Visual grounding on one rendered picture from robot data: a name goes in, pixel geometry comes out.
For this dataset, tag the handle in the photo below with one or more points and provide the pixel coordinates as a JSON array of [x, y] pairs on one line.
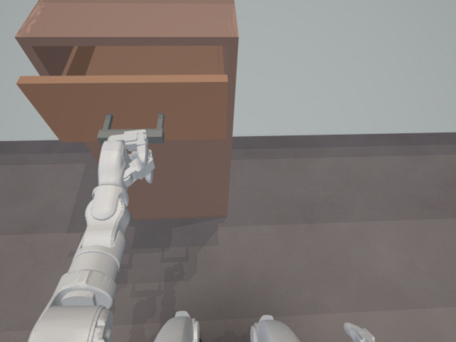
[[155, 136]]

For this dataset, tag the left robot hand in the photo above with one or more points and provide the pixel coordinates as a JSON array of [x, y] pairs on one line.
[[114, 159]]

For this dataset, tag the drawer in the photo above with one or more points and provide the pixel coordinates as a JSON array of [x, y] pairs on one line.
[[134, 84]]

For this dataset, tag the robot left upper arm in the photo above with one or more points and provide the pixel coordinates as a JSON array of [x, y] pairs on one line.
[[75, 324]]

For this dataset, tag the left robot forearm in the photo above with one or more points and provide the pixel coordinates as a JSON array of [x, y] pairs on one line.
[[90, 281]]

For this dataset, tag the robot thigh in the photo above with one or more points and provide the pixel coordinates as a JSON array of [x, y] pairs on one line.
[[272, 331], [179, 329]]

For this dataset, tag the right robot thigh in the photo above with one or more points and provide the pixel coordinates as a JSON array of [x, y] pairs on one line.
[[272, 331]]

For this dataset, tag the right robot hand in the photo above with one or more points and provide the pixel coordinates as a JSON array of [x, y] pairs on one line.
[[358, 334]]

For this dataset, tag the cabinet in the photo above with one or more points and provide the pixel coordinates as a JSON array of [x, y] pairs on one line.
[[191, 177]]

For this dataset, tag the left robot thigh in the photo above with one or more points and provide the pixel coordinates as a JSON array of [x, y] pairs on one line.
[[179, 329]]

